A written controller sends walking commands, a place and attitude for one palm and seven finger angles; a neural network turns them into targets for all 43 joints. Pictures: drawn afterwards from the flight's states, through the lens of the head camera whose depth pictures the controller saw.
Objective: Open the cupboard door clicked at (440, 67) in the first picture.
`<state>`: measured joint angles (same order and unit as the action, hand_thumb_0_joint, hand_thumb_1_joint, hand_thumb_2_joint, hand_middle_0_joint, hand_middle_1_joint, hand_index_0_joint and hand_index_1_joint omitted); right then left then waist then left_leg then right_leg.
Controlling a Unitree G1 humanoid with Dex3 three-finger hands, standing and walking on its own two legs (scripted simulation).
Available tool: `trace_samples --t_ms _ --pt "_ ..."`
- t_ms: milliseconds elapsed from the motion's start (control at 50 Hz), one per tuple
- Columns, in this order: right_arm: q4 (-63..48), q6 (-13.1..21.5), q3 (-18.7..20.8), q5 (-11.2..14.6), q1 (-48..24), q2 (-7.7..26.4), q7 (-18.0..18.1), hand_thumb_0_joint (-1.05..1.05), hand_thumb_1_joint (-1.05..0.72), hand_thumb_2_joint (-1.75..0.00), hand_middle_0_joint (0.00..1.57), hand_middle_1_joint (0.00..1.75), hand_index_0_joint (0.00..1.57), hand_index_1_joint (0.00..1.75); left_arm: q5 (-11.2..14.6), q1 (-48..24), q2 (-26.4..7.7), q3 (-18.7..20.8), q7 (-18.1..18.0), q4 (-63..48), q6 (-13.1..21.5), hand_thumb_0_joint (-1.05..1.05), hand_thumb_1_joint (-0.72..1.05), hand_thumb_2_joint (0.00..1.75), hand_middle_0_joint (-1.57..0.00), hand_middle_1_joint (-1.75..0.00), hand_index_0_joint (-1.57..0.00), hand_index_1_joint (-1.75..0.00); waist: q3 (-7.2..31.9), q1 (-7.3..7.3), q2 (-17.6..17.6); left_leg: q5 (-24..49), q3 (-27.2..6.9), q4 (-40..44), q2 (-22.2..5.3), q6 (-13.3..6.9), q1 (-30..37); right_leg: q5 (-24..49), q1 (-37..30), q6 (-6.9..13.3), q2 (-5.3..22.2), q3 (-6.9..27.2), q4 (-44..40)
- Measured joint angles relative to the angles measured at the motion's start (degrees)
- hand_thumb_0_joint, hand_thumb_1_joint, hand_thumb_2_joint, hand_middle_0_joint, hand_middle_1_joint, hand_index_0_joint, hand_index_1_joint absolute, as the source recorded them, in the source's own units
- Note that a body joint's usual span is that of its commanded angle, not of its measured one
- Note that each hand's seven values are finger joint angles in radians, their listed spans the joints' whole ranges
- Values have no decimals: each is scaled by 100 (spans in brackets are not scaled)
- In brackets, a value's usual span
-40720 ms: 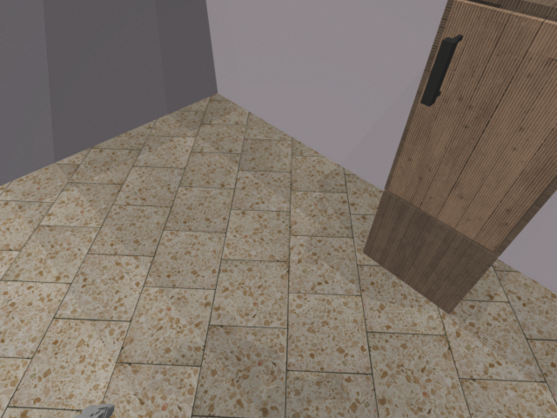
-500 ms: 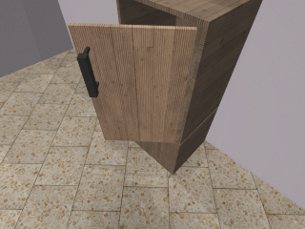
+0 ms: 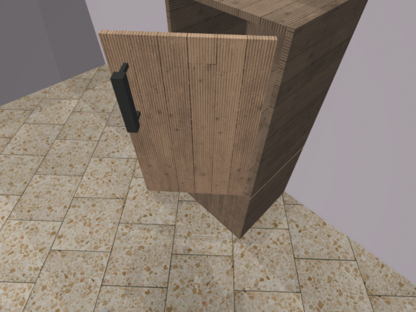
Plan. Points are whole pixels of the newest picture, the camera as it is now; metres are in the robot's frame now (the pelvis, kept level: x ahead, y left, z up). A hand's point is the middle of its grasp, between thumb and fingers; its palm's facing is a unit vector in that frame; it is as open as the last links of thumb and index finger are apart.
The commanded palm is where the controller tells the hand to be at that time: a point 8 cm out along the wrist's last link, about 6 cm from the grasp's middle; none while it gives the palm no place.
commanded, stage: raise the hand with hooked fingers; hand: left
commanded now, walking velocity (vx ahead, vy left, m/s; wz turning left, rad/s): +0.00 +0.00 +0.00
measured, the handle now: (129, 98) +0.55 +0.23 +0.11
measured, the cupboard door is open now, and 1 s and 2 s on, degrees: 42 42 42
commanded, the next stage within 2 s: none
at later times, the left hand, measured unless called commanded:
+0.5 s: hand (91, 296) +0.15 +0.21 +0.00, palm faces +0.16 -0.99 -0.06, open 9.5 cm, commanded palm +0.14 +0.26 +0.00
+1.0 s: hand (77, 241) +0.22 +0.25 +0.04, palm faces +0.01 -1.00 -0.06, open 12.5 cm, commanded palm +0.19 +0.31 +0.07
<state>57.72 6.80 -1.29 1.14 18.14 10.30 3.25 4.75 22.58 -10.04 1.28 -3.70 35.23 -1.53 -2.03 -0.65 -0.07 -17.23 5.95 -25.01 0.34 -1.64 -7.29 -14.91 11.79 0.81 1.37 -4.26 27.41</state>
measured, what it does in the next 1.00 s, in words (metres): stands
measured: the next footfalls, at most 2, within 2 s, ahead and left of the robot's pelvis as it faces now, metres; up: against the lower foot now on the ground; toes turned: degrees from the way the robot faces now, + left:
none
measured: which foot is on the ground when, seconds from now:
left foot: down 0.00-1.00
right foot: down 0.00-1.00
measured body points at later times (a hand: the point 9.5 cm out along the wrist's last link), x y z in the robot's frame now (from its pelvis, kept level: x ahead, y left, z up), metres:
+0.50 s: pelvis -0.04 -0.02 -0.06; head +0.01 +0.00 +0.39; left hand +0.13 +0.26 +0.00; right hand +0.20 -0.24 -0.11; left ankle -0.04 +0.09 -0.74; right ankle +0.00 -0.11 -0.74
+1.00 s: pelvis -0.02 +0.01 -0.03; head +0.01 +0.02 +0.42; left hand +0.21 +0.30 +0.05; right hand +0.14 -0.24 -0.10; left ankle -0.04 +0.09 -0.74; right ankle +0.00 -0.11 -0.74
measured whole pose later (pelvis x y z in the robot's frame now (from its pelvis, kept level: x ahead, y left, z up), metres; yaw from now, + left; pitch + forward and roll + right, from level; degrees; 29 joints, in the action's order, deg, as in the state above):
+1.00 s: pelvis -0.02 +0.01 -0.03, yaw +2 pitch +6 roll -2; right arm 35.0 15.4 -1.4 2.7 15.9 16.9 4.9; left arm 18.7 9.9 -19.0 17.3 22.9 7.1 12.6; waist 3.1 -0.3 -1.6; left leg -24.6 3.3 -45.5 -0.6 -2.9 -27.1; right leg -19.9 28.1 0.2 2.0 -6.7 42.1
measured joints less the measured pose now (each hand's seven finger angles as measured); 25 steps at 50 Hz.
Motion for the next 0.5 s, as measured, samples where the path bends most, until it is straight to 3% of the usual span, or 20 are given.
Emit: trace_samples --t_ms 60,120,200,240,280,320,400,460,500 --pt "-519 516 93 79 83 205 29 1 -92 -90 21 30 20 30 315 127 -7 18 -180 -1793 323 3 90 89 -20 -32 -20 -32 221 91 -133 -27 -107 -178 94 -29 -205 -129 176 -36 122 -98 242" --pt "-1063 743 190 9 -172 371 -38 1 -92 -90 21 30 20 30 465 -304 43 225 116 -2492 1091 2 85 87 -20 -35 -20 -35 467 216 -231 -166 -169 -654 91 -49 -722 -229 617 -33 159 -163 600" --pt "-1812 819 293 -45 -664 365 -236 1 -91 -90 21 30 20 30 797 -594 59 567 1148 -2580 2505 1 78 84 -20 -39 -21 -39 732 237 20 -475 -44 -1521 -10 5 -1651 -489 1612 50 125 -36 1473" --pt "-2215 805 340 -39 -830 402 -327 1 -91 -90 21 30 20 30 893 -506 30 677 1772 -2461 2987 1 73 82 -20 -42 -21 -42 736 220 153 -647 -33 -1961 -67 22 -2028 -637 1988 99 100 -23 1883" --pt "-2574 757 381 -4 -923 485 -346 1 -91 -90 21 30 20 30 930 -272 -38 744 2171 -2387 3060 1 68 81 -21 -45 -22 -45 747 158 247 -792 -46 -2339 -106 47 -2361 -773 2312 128 92 -32 2236" --pt "-2842 688 423 27 -958 568 -300 1 -91 -90 21 30 20 30 994 -10 -119 814 2328 -2376 2894 1 64 79 -22 -47 -22 -48 749 60 310 -909 -92 -2642 -127 53 -2633 -886 2555 153 95 -73 2505" --pt "-3016 678 450 33 -917 642 -158 1 -91 -90 20 30 20 30 1092 291 -204 1051 2096 -2643 2751 2 54 75 -23 -53 -23 -54 680 -144 259 -1062 -321 -3074 -175 84 -2981 -1010 2733 192 82 -295 2742" --pt "-2862 738 296 28 -872 595 -76 1 -91 -90 20 30 20 30 1179 167 -292 1161 1971 -3059 2995 2 47 72 -23 -58 -23 -58 630 -233 150 -1122 -502 -3272 -200 99 -3126 -1041 2740 208 66 -473 2781" --pt "-2702 779 135 47 -855 531 -33 1 -91 -90 20 30 20 30 1244 -126 -372 1136 2104 -3220 3113 2 42 70 -23 -61 -23 -61 584 -233 41 -1135 -595 -3341 -211 100 -3167 -1031 2706 210 54 -563 2758"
